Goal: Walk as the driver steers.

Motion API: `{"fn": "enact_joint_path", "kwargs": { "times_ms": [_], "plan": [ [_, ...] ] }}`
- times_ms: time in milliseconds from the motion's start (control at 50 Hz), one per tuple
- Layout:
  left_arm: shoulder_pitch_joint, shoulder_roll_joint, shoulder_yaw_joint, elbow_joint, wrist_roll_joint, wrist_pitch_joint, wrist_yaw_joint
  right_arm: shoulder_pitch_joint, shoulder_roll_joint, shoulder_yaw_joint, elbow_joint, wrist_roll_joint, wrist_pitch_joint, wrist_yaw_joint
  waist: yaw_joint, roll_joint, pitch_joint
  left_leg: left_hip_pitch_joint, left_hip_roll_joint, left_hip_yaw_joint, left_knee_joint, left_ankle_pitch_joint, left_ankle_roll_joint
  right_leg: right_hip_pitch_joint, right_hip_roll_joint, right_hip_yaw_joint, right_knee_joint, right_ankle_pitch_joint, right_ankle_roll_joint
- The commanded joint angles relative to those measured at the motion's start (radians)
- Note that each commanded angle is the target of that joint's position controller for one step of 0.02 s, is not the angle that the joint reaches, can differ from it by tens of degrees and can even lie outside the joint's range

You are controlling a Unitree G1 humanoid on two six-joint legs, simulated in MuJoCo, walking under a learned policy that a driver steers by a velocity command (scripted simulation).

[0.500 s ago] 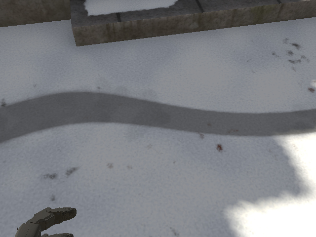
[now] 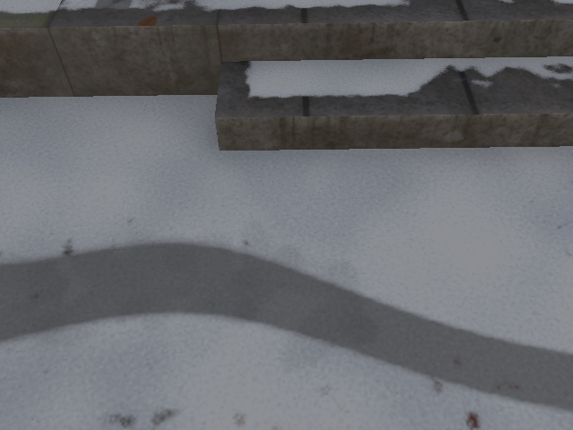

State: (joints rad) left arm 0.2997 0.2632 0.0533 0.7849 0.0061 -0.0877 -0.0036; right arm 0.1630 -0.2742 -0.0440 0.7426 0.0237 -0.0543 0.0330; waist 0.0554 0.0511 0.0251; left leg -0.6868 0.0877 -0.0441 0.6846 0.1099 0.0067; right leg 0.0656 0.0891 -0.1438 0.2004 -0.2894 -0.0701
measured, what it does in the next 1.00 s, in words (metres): walks ahead: left foot, then right foot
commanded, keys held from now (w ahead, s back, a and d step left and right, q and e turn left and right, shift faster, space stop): w+q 0.46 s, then w+e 0.54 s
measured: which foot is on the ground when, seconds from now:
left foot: up 0.00-0.12, down 0.14-0.62, up 0.64-1.00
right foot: down 0.00-0.12, up 0.14-0.58, down 0.60-1.00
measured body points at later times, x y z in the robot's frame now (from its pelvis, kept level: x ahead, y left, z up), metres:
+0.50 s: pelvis +0.29 +0.04 +0.00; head +0.33 +0.06 +0.45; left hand +0.45 +0.33 -0.07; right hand +0.44 -0.22 -0.10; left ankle +0.21 +0.11 -0.74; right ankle +0.51 -0.08 -0.70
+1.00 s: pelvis +0.57 +0.07 +0.01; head +0.60 +0.06 +0.45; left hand +0.52 +0.35 -0.11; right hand +0.85 -0.11 -0.06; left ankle +0.70 +0.25 -0.71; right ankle +0.52 -0.04 -0.74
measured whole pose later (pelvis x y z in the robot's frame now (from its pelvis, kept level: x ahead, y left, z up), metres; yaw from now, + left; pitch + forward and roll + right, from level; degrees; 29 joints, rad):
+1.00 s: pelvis +0.57 +0.07 +0.01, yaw +8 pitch +2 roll +0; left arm 0.41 0.27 0.05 0.78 -0.03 -0.04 0.01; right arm 0.03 -0.26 -0.02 0.64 0.00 -0.10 0.01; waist 0.11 0.03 0.02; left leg -0.54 0.00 -0.11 0.53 -0.04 -0.05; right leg -0.11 0.10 0.18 0.37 -0.28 -0.06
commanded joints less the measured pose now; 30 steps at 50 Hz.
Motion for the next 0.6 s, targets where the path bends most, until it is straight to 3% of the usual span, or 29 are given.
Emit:
{"fn": "enact_joint_path", "kwargs": {
  "times_ms": [20,80,100,120,140,160,180,200,220,240,260,280,340,400,460,500,560,580,600],
  "plan": [
    [0.032,0.165,0.044,-0.024,-0.009,0.013,0.013,-0.151,-0.047,-0.003,-0.130,-0.003,-0.019,0.026,0.033,-0.073,0.073,-0.089,-0.013,0.041,-0.059,-0.075,0.031,0.061,-0.340,0.050,0.007,0.596,-0.081],
    [0.005,0.206,0.054,-0.032,-0.013,0.039,0.030,-0.104,-0.081,-0.019,-0.155,-0.005,-0.011,0.039,-0.023,-0.128,-0.003,0.050,-0.095,0.134,-0.065,-0.244,0.084,0.104,-0.345,0.010,0.178,1.040,-0.058],
    [-0.005,0.220,0.056,-0.037,-0.013,0.047,0.037,-0.026,-0.111,-0.035,-0.146,-0.005,-0.006,0.037,-0.070,-0.148,-0.056,0.159,-0.131,0.155,-0.061,-0.286,0.108,0.092,-0.339,-0.003,0.298,1.168,-0.047],
    [-0.024,0.223,0.055,-0.043,-0.016,0.052,0.042,0.115,-0.158,-0.061,-0.120,-0.003,-0.004,0.028,-0.152,-0.135,-0.131,0.367,-0.164,0.149,-0.119,-0.246,0.144,0.014,-0.312,-0.024,0.491,1.158,-0.024],
    [-0.026,0.200,0.043,-0.059,-0.009,0.042,0.046,0.276,-0.229,-0.089,-0.092,-0.002,0.004,0.009,-0.231,-0.053,-0.226,0.678,-0.072,-0.024,-0.163,-0.190,0.203,-0.211,-0.264,-0.028,0.781,0.870,0.013],
    [0.098,0.049,-0.005,-0.102,0.021,0.012,0.019,0.270,-0.317,-0.104,-0.096,0.002,-0.003,0.002,-0.106,0.211,-0.318,1.054,0.196,-0.582,-0.204,-0.297,0.406,-0.694,-0.035,0.050,1.150,-0.200,0.082],
    [0.010,0.127,0.002,-0.105,-0.006,-0.029,-0.002,0.302,-0.231,-0.082,-0.112,-0.002,-0.009,-0.001,-0.183,0.105,-0.428,1.131,0.235,-0.779,-0.329,-0.386,0.434,-0.816,-0.027,0.263,1.257,-0.284,0.069],
    [-0.092,0.170,0.013,-0.146,-0.044,-0.050,-0.012,0.259,-0.192,-0.071,-0.113,-0.010,-0.013,-0.004,-0.191,0.047,-0.280,1.033,0.208,-0.627,-0.363,-0.348,0.375,-0.885,-0.083,0.276,1.222,-0.190,0.051],
    [-0.122,0.156,0.006,-0.160,-0.036,-0.061,-0.009,0.190,-0.173,-0.065,-0.124,-0.006,-0.014,-0.006,-0.145,-0.054,-0.179,0.879,0.168,-0.515,-0.372,-0.260,0.341,-0.865,-0.126,0.262,1.127,-0.112,0.046],
    [-0.132,0.156,0.011,-0.157,-0.011,-0.061,-0.003,0.129,-0.149,-0.057,-0.137,-0.004,-0.013,-0.006,-0.104,-0.092,-0.109,0.743,0.129,-0.432,-0.387,-0.142,0.320,-0.817,-0.153,0.247,1.037,-0.080,0.058],
    [-0.111,0.161,0.017,-0.157,0.000,-0.051,-0.001,0.097,-0.131,-0.049,-0.150,-0.016,-0.014,-0.010,-0.069,-0.066,-0.089,0.652,0.104,-0.384,-0.412,-0.062,0.317,-0.751,-0.172,0.249,1.001,-0.054,0.070],
    [-0.093,0.157,0.018,-0.156,0.006,-0.039,-0.001,0.080,-0.130,-0.048,-0.154,-0.018,-0.013,-0.013,-0.048,-0.047,-0.075,0.595,0.087,-0.363,-0.432,-0.027,0.318,-0.718,-0.177,0.243,0.963,-0.044,0.088],
    [-0.110,0.116,0.003,-0.163,0.013,-0.013,0.007,0.085,-0.160,-0.055,-0.138,-0.011,-0.015,-0.030,-0.039,-0.030,-0.039,0.456,0.042,-0.260,-0.454,0.066,0.305,-0.683,-0.174,0.198,0.795,0.021,0.142],
    [-0.231,0.076,-0.015,-0.188,0.013,-0.013,0.005,0.116,-0.183,-0.062,-0.116,-0.001,-0.002,-0.046,-0.086,0.011,-0.031,0.382,-0.033,-0.183,-0.428,-0.011,0.241,-0.596,-0.129,0.175,0.539,0.252,0.159],
    [-0.316,0.090,-0.011,-0.207,-0.006,-0.021,-0.006,0.175,-0.191,-0.065,-0.094,0.002,0.010,-0.049,-0.130,0.037,-0.046,0.408,-0.023,-0.236,-0.394,-0.126,0.209,-0.529,-0.082,0.184,0.390,0.361,0.156],
    [-0.309,0.111,-0.004,-0.198,-0.010,-0.030,-0.017,0.198,-0.165,-0.055,-0.075,0.002,0.010,-0.049,-0.134,0.053,-0.057,0.504,0.026,-0.271,-0.352,-0.182,0.199,-0.537,-0.101,0.202,0.336,0.370,0.130],
    [-0.264,0.138,0.012,-0.190,-0.010,-0.039,-0.023,0.188,-0.169,-0.056,-0.063,-0.009,0.010,-0.044,-0.102,0.087,-0.037,0.592,0.083,-0.299,-0.286,-0.089,0.174,-0.510,-0.108,0.179,0.299,0.263,0.058],
    [-0.195,0.157,0.024,-0.169,-0.005,-0.040,-0.019,0.180,-0.155,-0.051,-0.064,-0.012,0.011,-0.042,-0.066,0.081,-0.064,0.604,0.051,-0.270,-0.206,0.051,0.156,-0.419,-0.086,0.153,0.268,0.243,0.025],
    [-0.074,0.191,0.038,-0.147,0.002,-0.044,-0.016,0.180,-0.122,-0.038,-0.072,-0.020,0.010,-0.041,-0.013,0.043,-0.162,0.569,0.003,-0.211,-0.020,0.102,0.128,-0.236,-0.146,0.215,0.291,0.278,-0.029]
  ]
}}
